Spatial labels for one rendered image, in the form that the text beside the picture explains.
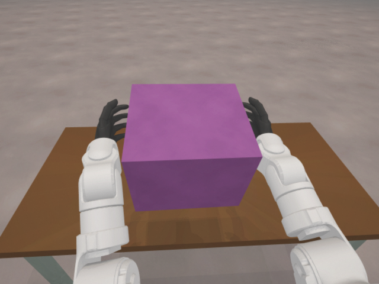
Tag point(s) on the right robot upper arm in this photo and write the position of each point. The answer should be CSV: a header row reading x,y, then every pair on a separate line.
x,y
326,261

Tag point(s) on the right robot hand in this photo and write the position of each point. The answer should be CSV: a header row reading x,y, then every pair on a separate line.
x,y
259,118

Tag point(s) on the left robot upper arm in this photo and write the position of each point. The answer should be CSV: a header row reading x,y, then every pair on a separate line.
x,y
114,271

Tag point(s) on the robot right forearm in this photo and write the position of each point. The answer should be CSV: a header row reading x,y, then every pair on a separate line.
x,y
303,214

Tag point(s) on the robot left forearm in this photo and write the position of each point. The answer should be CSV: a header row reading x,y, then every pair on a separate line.
x,y
100,204

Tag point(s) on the table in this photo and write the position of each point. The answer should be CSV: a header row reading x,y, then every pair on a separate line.
x,y
47,220

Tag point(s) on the carton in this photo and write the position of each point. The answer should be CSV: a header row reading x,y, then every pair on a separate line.
x,y
188,146

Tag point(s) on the left robot hand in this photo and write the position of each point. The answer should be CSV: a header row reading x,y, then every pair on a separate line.
x,y
106,127

